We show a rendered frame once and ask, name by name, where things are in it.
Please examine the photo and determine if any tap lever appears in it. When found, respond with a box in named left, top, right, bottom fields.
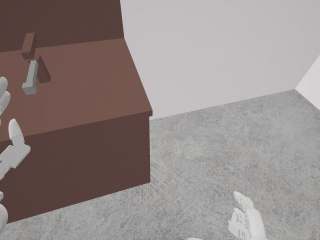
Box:
left=22, top=60, right=39, bottom=95

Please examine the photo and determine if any robot right hand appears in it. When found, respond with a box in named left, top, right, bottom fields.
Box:
left=228, top=191, right=268, bottom=240

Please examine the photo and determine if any counter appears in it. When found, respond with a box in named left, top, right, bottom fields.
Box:
left=0, top=0, right=153, bottom=224

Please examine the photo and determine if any robot left hand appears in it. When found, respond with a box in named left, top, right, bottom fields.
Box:
left=0, top=77, right=31, bottom=180

